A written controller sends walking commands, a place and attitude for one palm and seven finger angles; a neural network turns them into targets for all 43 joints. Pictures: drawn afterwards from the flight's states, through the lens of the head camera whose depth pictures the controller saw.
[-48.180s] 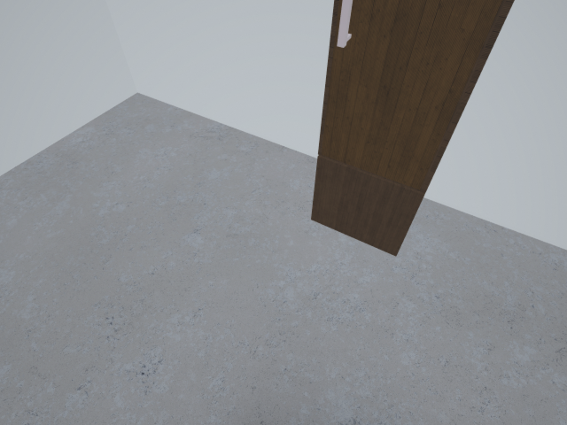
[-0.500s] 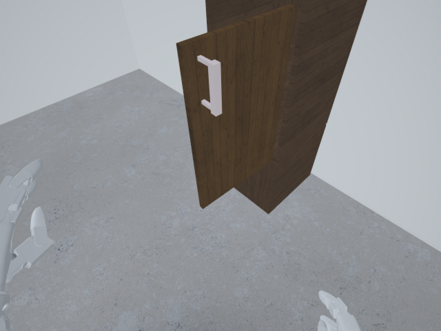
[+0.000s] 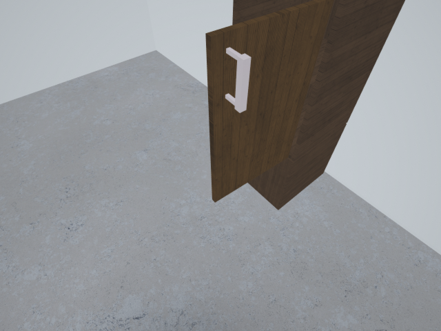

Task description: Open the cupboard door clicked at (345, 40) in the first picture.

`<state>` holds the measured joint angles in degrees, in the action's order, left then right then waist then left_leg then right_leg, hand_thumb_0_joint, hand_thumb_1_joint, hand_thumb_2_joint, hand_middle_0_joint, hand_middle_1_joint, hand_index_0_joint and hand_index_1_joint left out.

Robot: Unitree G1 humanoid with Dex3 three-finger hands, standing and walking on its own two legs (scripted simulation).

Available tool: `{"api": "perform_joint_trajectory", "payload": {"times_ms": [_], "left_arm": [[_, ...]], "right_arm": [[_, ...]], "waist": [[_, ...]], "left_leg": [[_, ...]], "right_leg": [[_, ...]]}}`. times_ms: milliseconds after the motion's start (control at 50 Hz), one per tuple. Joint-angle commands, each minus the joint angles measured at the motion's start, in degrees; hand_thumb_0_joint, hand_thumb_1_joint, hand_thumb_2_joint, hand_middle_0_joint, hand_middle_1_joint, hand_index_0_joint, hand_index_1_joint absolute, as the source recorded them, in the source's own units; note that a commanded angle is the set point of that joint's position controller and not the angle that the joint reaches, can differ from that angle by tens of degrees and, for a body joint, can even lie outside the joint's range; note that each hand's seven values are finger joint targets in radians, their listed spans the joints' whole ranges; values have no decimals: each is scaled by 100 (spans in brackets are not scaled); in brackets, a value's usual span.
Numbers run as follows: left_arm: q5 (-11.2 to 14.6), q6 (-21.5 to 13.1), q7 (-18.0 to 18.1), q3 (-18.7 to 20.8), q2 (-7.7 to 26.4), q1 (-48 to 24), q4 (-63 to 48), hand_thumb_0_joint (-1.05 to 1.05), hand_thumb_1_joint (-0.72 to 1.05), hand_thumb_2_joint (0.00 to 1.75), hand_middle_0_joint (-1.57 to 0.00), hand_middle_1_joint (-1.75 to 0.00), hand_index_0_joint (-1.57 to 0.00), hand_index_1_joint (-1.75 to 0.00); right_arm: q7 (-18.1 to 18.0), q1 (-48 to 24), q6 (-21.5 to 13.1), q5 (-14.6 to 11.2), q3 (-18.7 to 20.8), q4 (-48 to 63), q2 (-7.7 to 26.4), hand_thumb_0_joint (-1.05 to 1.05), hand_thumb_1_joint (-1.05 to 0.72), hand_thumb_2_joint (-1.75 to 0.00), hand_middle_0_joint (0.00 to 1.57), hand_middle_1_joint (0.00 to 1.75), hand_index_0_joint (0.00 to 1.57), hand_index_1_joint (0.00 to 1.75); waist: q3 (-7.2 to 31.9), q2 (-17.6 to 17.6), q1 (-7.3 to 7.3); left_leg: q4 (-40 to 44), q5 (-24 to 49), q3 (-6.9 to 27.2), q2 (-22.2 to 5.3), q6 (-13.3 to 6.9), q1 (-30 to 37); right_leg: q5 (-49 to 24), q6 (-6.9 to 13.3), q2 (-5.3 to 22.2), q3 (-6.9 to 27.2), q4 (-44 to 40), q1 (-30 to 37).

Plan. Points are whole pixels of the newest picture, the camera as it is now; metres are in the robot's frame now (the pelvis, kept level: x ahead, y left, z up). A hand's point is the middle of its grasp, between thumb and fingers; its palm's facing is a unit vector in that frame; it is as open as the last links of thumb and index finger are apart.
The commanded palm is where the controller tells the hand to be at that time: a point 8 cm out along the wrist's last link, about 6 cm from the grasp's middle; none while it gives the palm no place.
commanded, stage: let the arm hang, fingers relaxed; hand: left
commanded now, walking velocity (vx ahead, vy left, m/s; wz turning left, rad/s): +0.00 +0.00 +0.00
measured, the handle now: (236, 80) +0.59 +0.01 +0.15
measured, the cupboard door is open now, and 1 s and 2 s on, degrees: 86 86 86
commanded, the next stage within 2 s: look to check the result in 0.56 s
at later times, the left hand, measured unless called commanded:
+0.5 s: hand out of the picture -0.02 +0.18 -0.17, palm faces +0.05 -0.98 -0.17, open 7.3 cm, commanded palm none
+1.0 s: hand out of the picture -0.04 +0.19 -0.17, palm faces +0.05 -0.98 -0.17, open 7.3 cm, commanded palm none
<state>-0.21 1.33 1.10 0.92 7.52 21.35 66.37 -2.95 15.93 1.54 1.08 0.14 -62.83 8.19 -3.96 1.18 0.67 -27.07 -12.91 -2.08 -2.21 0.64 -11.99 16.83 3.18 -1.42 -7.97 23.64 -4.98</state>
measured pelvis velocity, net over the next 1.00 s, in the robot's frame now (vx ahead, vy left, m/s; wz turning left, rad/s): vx -0.01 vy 0.03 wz -0.01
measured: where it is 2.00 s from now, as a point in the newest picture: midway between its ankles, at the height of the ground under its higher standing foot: outside the picture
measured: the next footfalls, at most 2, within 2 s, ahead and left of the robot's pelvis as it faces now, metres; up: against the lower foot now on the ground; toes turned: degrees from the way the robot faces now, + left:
none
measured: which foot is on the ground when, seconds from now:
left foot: down 0.00-1.00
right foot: down 0.00-1.00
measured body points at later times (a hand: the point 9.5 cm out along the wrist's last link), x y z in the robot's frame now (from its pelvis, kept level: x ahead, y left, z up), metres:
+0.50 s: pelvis -0.01 +0.02 +0.00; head -0.01 +0.01 +0.45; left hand -0.02 +0.23 -0.16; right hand -0.04 -0.17 -0.17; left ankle +0.02 +0.13 -0.74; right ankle -0.04 -0.07 -0.74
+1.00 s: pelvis -0.01 +0.03 +0.00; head +0.00 +0.02 +0.45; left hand -0.04 +0.24 -0.16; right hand -0.03 -0.17 -0.17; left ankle +0.02 +0.13 -0.74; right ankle -0.04 -0.07 -0.74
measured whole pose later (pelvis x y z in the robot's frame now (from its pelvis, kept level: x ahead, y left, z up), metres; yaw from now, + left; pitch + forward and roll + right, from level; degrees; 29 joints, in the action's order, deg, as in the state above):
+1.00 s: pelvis -0.01 +0.03 +0.00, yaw -1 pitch -2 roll +0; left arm -0.3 -0.3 1.9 1.1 5.8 18.8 67.1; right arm -2.5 16.4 0.3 1.3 0.3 -66.0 7.2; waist -2.2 1.5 -0.4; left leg -23.6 -10.5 -4.0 0.7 -2.2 -11.3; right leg 15.3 0.5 1.6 -6.4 23.3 -6.1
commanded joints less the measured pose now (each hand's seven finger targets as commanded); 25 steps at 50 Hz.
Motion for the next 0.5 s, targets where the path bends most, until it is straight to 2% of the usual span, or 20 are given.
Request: {"api": "perform_joint_trajectory", "payload": {"times_ms": [0,20,80,260,320,360,480], "left_arm": [[0,-215,87,59,459,166,-55,0,90,90,-20,-30,-20,-30],[2,-218,95,50,418,177,-19,0,90,90,-20,-30,-20,-30],[7,-214,112,53,352,225,57,0,90,90,-20,-30,-20,-30],[4,-210,142,87,290,224,35,0,90,90,-20,-30,-20,-30],[1,-213,150,103,294,214,12,0,90,90,-20,-30,-20,-30],[6,-216,146,107,290,190,-8,0,90,90,-20,-30,-20,-30],[3,-222,140,108,314,187,-36,0,90,90,-20,-30,-20,-30]], "right_arm": [[-5,353,-118,-24,50,-17,417,0,-90,-90,20,30,20,30],[0,389,-122,-13,45,-64,388,0,-90,-90,20,30,20,30],[9,459,-125,2,33,-178,331,0,-90,-90,20,30,20,30],[27,595,-133,25,35,-308,168,0,-90,-90,20,30,20,30],[33,620,-132,25,49,-310,148,0,-90,-90,20,30,20,30],[36,620,-137,29,48,-316,145,0,-90,-90,20,30,20,30],[40,626,-137,25,53,-295,172,0,-90,-90,20,30,20,30]], "waist": [[59,-189,-101],[1,-299,-115],[-153,-281,-104],[-360,-81,-91],[-311,-183,-91],[-346,-66,-89],[-308,-41,-112]], "left_leg": [[517,952,380,-415,-273,268],[553,910,394,-397,-274,234],[635,855,391,-372,-277,173],[720,692,405,-322,-277,-34],[697,652,399,-312,-273,-46],[710,664,392,-299,-267,-65],[718,637,420,-296,-268,-43]], "right_leg": [[-918,-31,827,682,-689,-318],[-842,-24,825,692,-691,-332],[-670,-29,829,684,-695,-424],[-472,-32,833,671,-603,-551],[-427,-31,837,683,-602,-542],[-464,-33,842,681,-582,-565],[-453,-40,843,698,-585,-583]]}}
